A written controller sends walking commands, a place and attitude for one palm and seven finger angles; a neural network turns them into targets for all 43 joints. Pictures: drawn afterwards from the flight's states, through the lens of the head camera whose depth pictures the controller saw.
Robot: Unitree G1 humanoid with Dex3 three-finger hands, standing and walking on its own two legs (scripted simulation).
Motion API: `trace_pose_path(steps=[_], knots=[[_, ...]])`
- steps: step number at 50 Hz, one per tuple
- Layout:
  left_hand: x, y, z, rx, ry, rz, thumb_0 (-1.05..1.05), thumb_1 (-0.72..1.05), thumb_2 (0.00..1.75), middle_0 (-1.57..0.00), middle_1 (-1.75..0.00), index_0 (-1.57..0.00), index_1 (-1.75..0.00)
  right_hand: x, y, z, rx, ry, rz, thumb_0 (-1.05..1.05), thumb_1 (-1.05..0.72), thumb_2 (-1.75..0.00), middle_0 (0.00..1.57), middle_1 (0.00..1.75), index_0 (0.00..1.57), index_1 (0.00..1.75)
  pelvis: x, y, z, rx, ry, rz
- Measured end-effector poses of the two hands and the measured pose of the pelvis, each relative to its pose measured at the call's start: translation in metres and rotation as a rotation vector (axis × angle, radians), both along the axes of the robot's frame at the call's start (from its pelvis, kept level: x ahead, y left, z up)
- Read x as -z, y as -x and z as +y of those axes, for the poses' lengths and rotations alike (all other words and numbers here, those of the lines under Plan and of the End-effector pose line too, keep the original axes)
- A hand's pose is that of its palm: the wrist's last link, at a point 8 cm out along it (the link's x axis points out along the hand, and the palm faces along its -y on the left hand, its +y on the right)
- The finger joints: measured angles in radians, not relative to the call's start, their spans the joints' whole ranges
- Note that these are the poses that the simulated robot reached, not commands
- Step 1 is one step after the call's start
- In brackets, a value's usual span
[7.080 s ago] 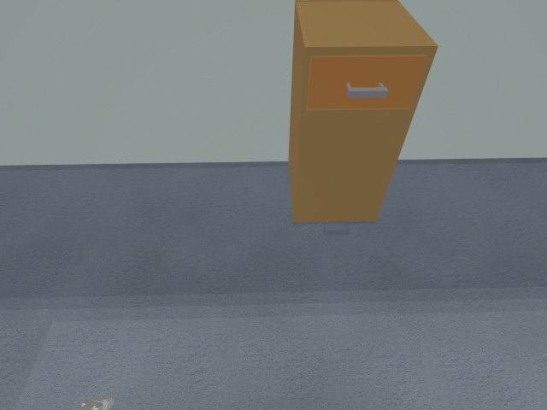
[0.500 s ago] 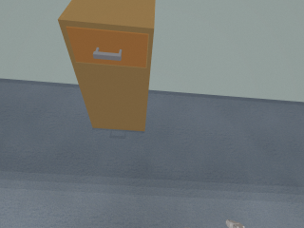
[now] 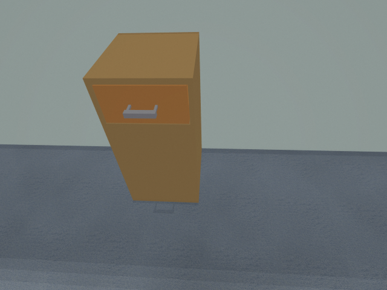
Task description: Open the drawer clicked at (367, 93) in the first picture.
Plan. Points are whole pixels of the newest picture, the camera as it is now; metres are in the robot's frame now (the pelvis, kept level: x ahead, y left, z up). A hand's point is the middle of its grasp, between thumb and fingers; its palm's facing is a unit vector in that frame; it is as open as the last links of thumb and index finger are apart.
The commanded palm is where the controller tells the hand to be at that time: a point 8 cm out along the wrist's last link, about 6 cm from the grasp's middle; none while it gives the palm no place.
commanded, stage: take the last steps up to it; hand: left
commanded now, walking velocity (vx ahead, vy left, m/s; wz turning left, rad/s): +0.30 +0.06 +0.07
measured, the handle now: (141, 110) +0.75 +0.25 -0.06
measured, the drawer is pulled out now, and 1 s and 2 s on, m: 0.00 0.00 0.00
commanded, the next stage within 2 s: come to a stop and stand still in 0.44 s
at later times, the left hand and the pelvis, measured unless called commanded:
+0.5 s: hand out of the picture +0.11 +0.25 -0.18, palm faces +0.10 -0.99 -0.14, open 7.4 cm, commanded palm none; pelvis +0.16 +0.09 -0.01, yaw +0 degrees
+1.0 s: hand (117, 238) +0.30 +0.24 -0.16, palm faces +0.04 -0.97 -0.25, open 7.3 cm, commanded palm none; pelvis +0.21 +0.06 -0.01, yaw +1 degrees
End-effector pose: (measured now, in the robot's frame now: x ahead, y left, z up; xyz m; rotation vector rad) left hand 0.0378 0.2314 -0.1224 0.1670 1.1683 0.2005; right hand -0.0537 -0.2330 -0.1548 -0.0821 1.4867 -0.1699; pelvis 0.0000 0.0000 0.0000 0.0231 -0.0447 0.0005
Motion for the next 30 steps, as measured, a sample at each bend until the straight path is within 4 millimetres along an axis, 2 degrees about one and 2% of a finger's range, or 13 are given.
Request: trace_pose_path(steps=[5,10,14,18,20,22,26,30], knots=[[-0.001,0.030,-0.002,-0.038,0.016,0.159,0.00,0.94,0.90,-0.20,-0.30,-0.20,-0.30,-0.010,-0.057,0.000,-0.014,0.004,-0.076,0.01,-0.91,-0.90,0.19,0.30,0.20,0.29,-0.009,-0.027,0.003,-0.015,0.004,0.011],[0.004,0.050,-0.006,-0.101,0.074,0.282,0.01,0.92,0.90,-0.20,-0.30,-0.20,-0.30,-0.014,-0.126,0.016,-0.073,0.001,-0.128,0.01,-0.91,-0.90,0.19,0.30,0.20,0.29,-0.008,-0.059,0.017,-0.034,0.019,0.026],[0.013,0.054,-0.002,-0.154,0.124,0.365,0.01,0.91,0.90,-0.20,-0.30,-0.20,-0.30,-0.014,-0.195,0.040,-0.142,0.011,-0.184,0.01,-0.92,-0.90,0.19,0.30,0.20,0.29,-0.001,-0.090,0.038,-0.047,0.035,0.035],[0.032,0.042,0.015,-0.180,0.170,0.443,0.01,0.91,0.90,-0.20,-0.30,-0.20,-0.30,-0.010,-0.265,0.068,-0.196,0.044,-0.282,0.01,-0.92,-0.90,0.19,0.30,0.20,0.29,0.016,-0.125,0.066,-0.042,0.047,0.042],[0.038,0.024,0.029,-0.165,0.173,0.460,0.01,0.91,0.90,-0.20,-0.30,-0.20,-0.30,-0.011,-0.287,0.081,-0.193,0.056,-0.327,0.01,-0.92,-0.90,0.19,0.30,0.20,0.29,0.018,-0.136,0.075,-0.032,0.037,0.034],[0.038,-0.005,0.044,-0.137,0.158,0.431,0.01,0.91,0.90,-0.20,-0.30,-0.20,-0.30,-0.016,-0.298,0.092,-0.172,0.058,-0.349,0.01,-0.91,-0.90,0.19,0.30,0.20,0.29,0.014,-0.147,0.082,-0.014,0.032,0.026],[0.032,-0.083,0.074,-0.076,0.112,0.298,0.01,0.91,0.90,-0.20,-0.30,-0.20,-0.30,-0.027,-0.306,0.099,-0.099,0.079,-0.371,-0.01,-0.94,-0.90,0.20,0.30,0.21,0.29,0.003,-0.169,0.091,0.000,0.018,0.018],[0.022,-0.161,0.092,-0.039,0.065,0.140,0.01,0.91,0.90,-0.19,-0.30,-0.20,-0.30,-0.026,-0.300,0.099,-0.083,0.079,-0.317,-0.02,-0.95,-0.90,0.20,0.30,0.21,0.29,-0.002,-0.189,0.095,-0.003,0.005,0.020]])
